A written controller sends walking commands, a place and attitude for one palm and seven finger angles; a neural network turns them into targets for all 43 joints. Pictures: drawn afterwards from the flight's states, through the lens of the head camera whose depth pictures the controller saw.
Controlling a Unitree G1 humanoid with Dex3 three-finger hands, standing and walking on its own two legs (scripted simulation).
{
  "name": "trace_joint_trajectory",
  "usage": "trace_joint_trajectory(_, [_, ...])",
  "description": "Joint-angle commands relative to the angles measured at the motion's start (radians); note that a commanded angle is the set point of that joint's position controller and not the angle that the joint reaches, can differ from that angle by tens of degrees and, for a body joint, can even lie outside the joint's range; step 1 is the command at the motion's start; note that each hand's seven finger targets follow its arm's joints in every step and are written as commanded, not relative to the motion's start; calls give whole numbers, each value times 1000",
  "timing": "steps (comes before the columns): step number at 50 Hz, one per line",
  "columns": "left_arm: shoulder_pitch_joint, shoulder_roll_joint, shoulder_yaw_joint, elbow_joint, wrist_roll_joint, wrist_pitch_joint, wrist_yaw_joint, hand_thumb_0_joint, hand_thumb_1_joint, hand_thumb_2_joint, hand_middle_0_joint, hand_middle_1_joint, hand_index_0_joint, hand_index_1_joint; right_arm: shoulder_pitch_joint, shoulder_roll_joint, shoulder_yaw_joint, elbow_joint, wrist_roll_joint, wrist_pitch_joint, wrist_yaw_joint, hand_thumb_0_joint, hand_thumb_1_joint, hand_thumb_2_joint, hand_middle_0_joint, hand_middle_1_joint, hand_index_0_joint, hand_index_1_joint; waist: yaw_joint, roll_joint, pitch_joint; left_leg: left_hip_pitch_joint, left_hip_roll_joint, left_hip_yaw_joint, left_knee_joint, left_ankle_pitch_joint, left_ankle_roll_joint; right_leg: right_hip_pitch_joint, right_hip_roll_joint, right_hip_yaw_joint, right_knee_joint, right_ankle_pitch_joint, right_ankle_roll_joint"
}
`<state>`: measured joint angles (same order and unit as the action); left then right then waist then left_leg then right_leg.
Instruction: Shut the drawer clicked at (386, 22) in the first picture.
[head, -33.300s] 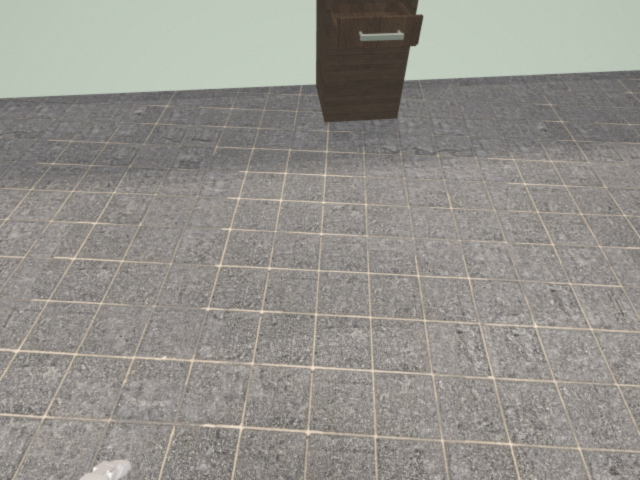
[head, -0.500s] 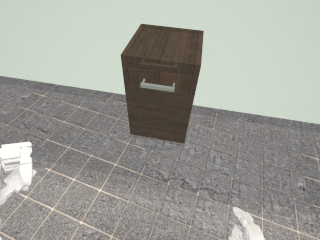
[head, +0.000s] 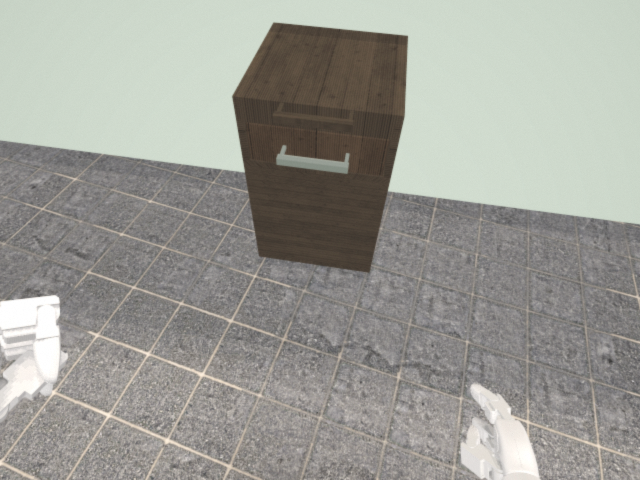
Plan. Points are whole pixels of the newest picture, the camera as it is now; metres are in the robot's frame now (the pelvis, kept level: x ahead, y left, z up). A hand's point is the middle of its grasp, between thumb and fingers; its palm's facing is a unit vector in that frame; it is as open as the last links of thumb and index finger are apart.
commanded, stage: stop stepping back and stand still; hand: left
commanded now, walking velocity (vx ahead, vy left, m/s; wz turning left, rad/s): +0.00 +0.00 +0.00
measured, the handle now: (313, 158) +0.91 +0.06 -0.22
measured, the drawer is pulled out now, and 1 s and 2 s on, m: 0.00 0.00 0.00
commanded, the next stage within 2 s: let the arm hang, fingers relaxed in 0.12 s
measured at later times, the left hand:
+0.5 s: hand out of the picture +0.06 +0.20 -0.16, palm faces -0.05 -0.97 -0.23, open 3.1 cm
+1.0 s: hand out of the picture -0.01 +0.19 -0.17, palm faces +0.01 -0.97 -0.22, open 7.0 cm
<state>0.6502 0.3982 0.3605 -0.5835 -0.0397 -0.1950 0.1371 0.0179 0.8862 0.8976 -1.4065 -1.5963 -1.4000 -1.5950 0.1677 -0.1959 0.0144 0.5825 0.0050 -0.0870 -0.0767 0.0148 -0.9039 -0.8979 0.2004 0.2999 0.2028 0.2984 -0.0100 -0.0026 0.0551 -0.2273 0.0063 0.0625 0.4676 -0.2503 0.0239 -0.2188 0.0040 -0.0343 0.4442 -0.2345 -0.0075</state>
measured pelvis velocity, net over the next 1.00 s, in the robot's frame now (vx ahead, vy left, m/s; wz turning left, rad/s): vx -0.01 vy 0.01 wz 0.00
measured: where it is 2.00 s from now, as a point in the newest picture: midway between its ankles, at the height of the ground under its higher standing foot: outside the picture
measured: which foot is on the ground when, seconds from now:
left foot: down 0.00-1.00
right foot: down 0.00-1.00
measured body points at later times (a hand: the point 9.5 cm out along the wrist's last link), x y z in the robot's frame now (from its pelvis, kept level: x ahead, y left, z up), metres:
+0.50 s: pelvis -0.01 +0.01 +0.00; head +0.02 +0.01 +0.44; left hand +0.06 +0.25 -0.14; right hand +0.09 -0.25 -0.14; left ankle +0.00 +0.10 -0.74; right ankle +0.00 -0.11 -0.74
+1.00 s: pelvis -0.01 +0.01 +0.00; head +0.01 +0.00 +0.45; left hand -0.01 +0.24 -0.15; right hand -0.01 -0.20 -0.16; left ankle +0.00 +0.10 -0.74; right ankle +0.00 -0.11 -0.74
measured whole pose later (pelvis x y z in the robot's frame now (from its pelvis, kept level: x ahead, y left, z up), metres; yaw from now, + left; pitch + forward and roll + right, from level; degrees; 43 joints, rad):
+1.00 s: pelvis -0.01 +0.01 +0.00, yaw +0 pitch -1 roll +0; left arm 0.25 0.17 0.00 1.14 0.01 0.01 0.02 0.01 0.91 0.90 -0.27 -0.38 -0.27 -0.38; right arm 0.27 -0.15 0.01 1.13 -0.01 0.00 -0.03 0.01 -0.91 -0.90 0.20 0.30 0.20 0.30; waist -0.01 0.03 0.06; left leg -0.17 -0.02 0.07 0.39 -0.20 0.04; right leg -0.18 -0.02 -0.03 0.41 -0.21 0.01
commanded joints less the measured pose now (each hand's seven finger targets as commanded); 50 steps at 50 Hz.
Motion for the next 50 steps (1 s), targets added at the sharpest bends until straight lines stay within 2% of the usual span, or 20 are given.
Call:
trace_joint_trajectory(1, [25,137,130,-194,-7,-64,25,0,900,900,-1400,-1600,-1400,-1600,-68,-118,-51,-147,2,-43,-11,0,-900,-900,200,300,200,300,6,51,-169,43,89,-104,-71,305,-3,93,-65,75,-22,298,-3])
trace_joint_trajectory(6, [20,132,119,-193,-6,-63,25,0,900,900,-1400,-1600,-1400,-1600,-70,-122,-55,-148,4,-40,-14,0,-900,-900,200,300,200,300,5,48,-167,48,85,-98,-70,299,-3,90,-67,79,-29,304,-2])
trace_joint_trajectory(10, [7,138,123,-184,-7,-60,26,0,900,900,-1400,-1600,-1400,-1600,-76,-123,-55,-147,2,-36,-15,0,-900,-900,200,300,200,300,6,36,-152,28,80,-102,-83,217,-1,80,-72,88,-59,238,-2])
trace_joint_trajectory(11, [-158,29,-264,668,95,78,-124,0,900,900,-1400,-1600,-1400,-1600,-107,-314,-108,109,6,-88,86,0,-900,-900,200,300,200,300,-30,35,-69,-49,100,-107,100,336,13,-64,-153,50,84,390,-22])
trace_joint_trajectory(12, [-146,8,-237,698,77,151,-135,0,900,900,-1360,-1557,-1360,-1557,-13,-240,-104,94,12,-24,92,0,-900,-900,200,300,200,300,-21,19,-175,18,95,-102,84,310,0,-56,-145,101,51,315,-25])
trace_joint_trajectory(13, [-176,-22,-252,736,75,162,-137,0,900,900,-1320,-1513,-1320,-1513,5,-208,-85,97,4,-2,91,0,-900,-900,200,300,200,300,-11,-23,-185,-6,101,-122,77,234,13,-69,-136,82,56,201,-25])
trace_joint_trajectory(14, [-217,-21,-261,783,76,167,-135,0,900,900,-1280,-1470,-1280,-1470,4,-203,-74,92,-5,13,91,0,-900,-900,200,300,200,300,-6,-72,-164,-32,100,-144,58,197,28,-75,-121,77,58,148,-27])
trace_joint_trajectory(15, [-262,-9,-270,839,79,170,-133,0,900,900,-1240,-1427,-1240,-1427,10,-205,-69,94,-13,23,90,0,-900,-900,200,300,200,300,-6,-155,-161,-44,101,-153,47,209,33,-49,-112,79,58,157,-29])
trace_joint_trajectory(16, [-288,-6,-275,901,77,174,-133,0,900,900,-1200,-1383,-1200,-1383,5,-210,-66,102,-19,29,86,0,-900,-900,200,300,200,300,0,-187,-157,-48,95,-155,40,223,37,-25,-120,85,52,195,-29])
trace_joint_trajectory(17, [-322,6,-280,970,75,177,-131,0,900,900,-1160,-1340,-1160,-1340,-5,-217,-65,117,-23,37,84,0,-900,-900,200,300,200,300,2,-185,-137,-40,87,-151,30,229,36,-22,-125,96,43,214,-36])
trace_joint_trajectory(19, [-371,16,-293,1112,70,186,-125,0,900,900,-1080,-1253,-1080,-1253,-19,-219,-60,156,-29,54,79,0,-900,-900,200,300,200,300,5,-104,-112,-14,86,-146,-13,243,33,-11,-119,103,27,202,-34])
trace_joint_trajectory(21, [-397,9,-309,1239,65,194,-121,0,900,900,-1000,-1167,-1000,-1167,-25,-203,-46,203,-30,64,76,0,-900,-900,200,300,200,300,14,35,-88,-16,94,-149,-69,252,31,17,-100,97,9,129,-25])
trace_joint_trajectory(24, [-393,-11,-330,1394,57,193,-120,0,900,900,-880,-1037,-880,-1037,-7,-170,-31,280,-24,71,68,0,-900,-900,200,300,200,300,14,94,-69,9,89,-137,-111,156,23,27,-96,110,-55,60,-25])
trace_joint_trajectory(25, [-387,-13,-333,1429,57,193,-120,0,900,900,-840,-993,-840,-993,9,-162,-30,298,-21,75,67,0,-900,-900,200,300,200,300,13,60,-68,13,92,-145,-120,127,23,32,-92,105,-73,38,-25])
trace_joint_trajectory(28, [-369,-49,-329,1523,56,193,-120,0,900,900,-720,-863,-720,-863,46,-136,-33,359,-24,83,59,0,-900,-900,200,300,200,300,11,140,-42,2,89,-139,-156,-5,22,26,-92,104,-119,-20,-34])
trace_joint_trajectory(31, [-360,-53,-337,1585,52,188,-120,0,900,900,-600,-733,-600,-733,89,-133,-36,406,-20,80,55,0,-900,-900,200,300,200,300,9,50,-63,36,98,-142,-153,37,25,35,-96,93,-126,11,-36])
trace_joint_trajectory(38, [-340,-77,-345,1673,50,187,-111,0,900,900,-320,-430,-320,-430,158,-108,-36,487,-15,74,44,0,-900,-900,200,300,200,300,7,8,-38,77,110,-138,-158,133,31,21,-101,76,-116,54,-33])
trace_joint_trajectory(41, [-334,-88,-346,1688,51,188,-108,0,900,900,-200,-300,-200,-300,171,-96,-34,504,-15,74,42,0,-900,-900,200,300,200,300,7,-1,-18,68,109,-136,-164,128,30,16,-98,78,-117,41,-31])
trace_joint_trajectory(46, [-331,-109,-345,1700,52,189,-105,0,900,900,-200,-300,-200,-300,179,-72,-35,523,-17,75,42,0,-900,-900,200,300,200,300,7,6,27,47,105,-132,-183,73,28,-5,-95,79,-120,12,-29])
trace_joint_trajectory(50, [-330,-117,-341,1697,54,184,-102,0,900,900,-200,-300,-200,-300,185,-64,-39,526,-17,70,42,0,-900,-900,200,300,200,300,8,-6,7,58,102,-132,-175,108,28,5,-93,81,-115,37,-27])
